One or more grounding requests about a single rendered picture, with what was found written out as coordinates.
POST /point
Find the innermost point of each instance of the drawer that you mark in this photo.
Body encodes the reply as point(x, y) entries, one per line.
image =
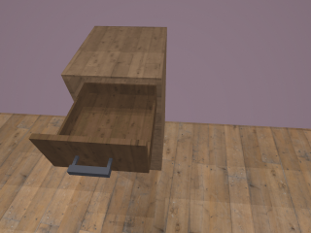
point(106, 120)

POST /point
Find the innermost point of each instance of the cabinet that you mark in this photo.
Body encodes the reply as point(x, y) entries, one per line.
point(127, 55)

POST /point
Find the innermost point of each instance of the handle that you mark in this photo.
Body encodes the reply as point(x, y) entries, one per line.
point(89, 171)

